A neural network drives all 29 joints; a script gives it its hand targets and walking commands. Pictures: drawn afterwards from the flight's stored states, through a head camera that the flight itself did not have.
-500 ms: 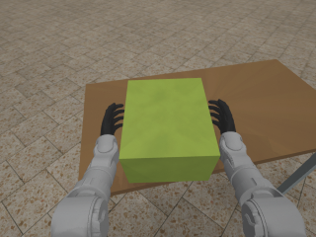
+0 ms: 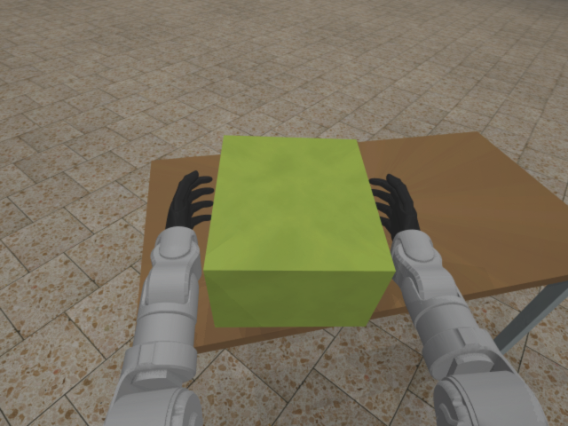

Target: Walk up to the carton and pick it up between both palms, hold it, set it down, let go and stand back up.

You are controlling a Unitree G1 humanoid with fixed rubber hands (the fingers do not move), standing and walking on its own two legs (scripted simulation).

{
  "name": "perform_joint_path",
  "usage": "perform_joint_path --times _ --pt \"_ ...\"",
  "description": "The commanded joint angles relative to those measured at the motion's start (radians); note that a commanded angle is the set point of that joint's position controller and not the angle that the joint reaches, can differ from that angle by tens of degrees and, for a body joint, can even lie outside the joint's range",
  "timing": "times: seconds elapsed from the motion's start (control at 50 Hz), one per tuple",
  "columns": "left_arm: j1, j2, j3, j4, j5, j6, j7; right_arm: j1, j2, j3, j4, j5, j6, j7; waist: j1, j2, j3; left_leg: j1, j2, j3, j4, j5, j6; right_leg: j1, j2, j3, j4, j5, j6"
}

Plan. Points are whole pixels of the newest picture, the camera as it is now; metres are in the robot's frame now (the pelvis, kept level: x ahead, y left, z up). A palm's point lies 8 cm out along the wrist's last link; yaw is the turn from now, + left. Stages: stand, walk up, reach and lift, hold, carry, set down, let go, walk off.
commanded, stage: reach and lift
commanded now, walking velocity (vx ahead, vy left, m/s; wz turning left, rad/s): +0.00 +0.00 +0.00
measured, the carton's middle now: (291, 226) +0.41 +0.00 +0.08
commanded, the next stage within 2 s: hold in 1.24 s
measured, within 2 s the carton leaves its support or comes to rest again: neither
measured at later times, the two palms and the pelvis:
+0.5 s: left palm (169, 218) +0.36 +0.17 +0.15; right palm (403, 225) +0.36 -0.15 +0.14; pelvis -0.01 +0.00 +0.00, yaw +0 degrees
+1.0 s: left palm (171, 212) +0.36 +0.17 +0.16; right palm (408, 218) +0.36 -0.16 +0.15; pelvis +0.00 +0.00 +0.00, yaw +0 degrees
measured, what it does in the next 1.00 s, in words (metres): stands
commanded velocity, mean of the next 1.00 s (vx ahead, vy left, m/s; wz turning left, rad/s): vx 0.00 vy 0.00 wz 0.00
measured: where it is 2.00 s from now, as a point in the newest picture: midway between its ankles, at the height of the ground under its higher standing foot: outside the picture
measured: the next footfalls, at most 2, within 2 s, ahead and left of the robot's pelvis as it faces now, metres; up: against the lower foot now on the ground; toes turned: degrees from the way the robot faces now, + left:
none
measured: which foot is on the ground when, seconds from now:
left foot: down 0.00-1.00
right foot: down 0.00-1.00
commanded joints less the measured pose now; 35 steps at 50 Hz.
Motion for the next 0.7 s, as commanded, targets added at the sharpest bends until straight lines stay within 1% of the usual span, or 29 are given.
perform_joint_path --times 0.0,0.1,0.24,0.32,0.36,0.44,0.52,0.68 --pt "-0.540 -0.586 -0.479 -0.189 -0.063 0.011 -0.163 -0.668 0.584 0.367 -0.340 0.021 -0.044 0.091 -0.013 0.068 -0.401 0.291 -0.043 -0.027 0.025 0.235 -0.029 0.000 0.022 0.006 -0.011 0.259 0.053" --pt "-0.535 -0.579 -0.506 -0.244 -0.077 0.064 -0.168 -0.685 0.590 0.392 -0.405 0.039 -0.016 0.084 -0.016 0.065 -0.392 0.287 -0.044 -0.030 0.020 0.194 -0.021 -0.013 0.022 0.001 -0.010 0.225 0.053" --pt "-0.516 -0.566 -0.504 -0.282 -0.079 0.126 -0.179 -0.688 0.590 0.407 -0.448 0.059 0.030 0.075 -0.020 0.059 -0.375 0.285 -0.045 -0.027 0.010 0.150 -0.010 -0.010 0.021 0.000 -0.014 0.187 0.055" --pt "-0.534 -0.550 -0.471 -0.266 -0.063 0.151 -0.191 -0.698 0.567 0.362 -0.418 0.045 0.043 0.083 -0.024 0.061 -0.335 0.277 -0.039 -0.020 -0.015 0.082 -0.006 -0.040 0.019 -0.011 -0.026 0.106 0.053" --pt "-0.536 -0.549 -0.469 -0.267 -0.061 0.159 -0.193 -0.705 0.560 0.346 -0.418 0.040 0.041 0.089 -0.025 0.068 -0.335 0.288 -0.034 -0.019 -0.017 0.078 -0.007 -0.049 0.020 -0.018 -0.029 0.086 0.048" --pt "-0.531 -0.553 -0.470 -0.273 -0.059 0.170 -0.193 -0.721 0.548 0.341 -0.428 0.044 0.037 0.092 -0.028 0.077 -0.352 0.319 -0.032 -0.019 -0.003 0.122 -0.014 -0.047 0.026 -0.025 -0.026 0.106 0.045" --pt "-0.518 -0.546 -0.464 -0.283 -0.053 0.183 -0.195 -0.720 0.538 0.348 -0.436 0.053 0.039 0.089 -0.029 0.074 -0.351 0.331 -0.033 -0.018 0.005 0.150 -0.017 -0.036 0.029 -0.028 -0.024 0.127 0.046" --pt "-0.506 -0.535 -0.480 -0.336 -0.058 0.198 -0.198 -0.714 0.541 0.395 -0.480 0.084 0.051 0.076 -0.034 0.074 -0.368 0.340 -0.043 -0.021 0.026 0.220 -0.025 0.010 0.032 -0.024 -0.009 0.226 0.055"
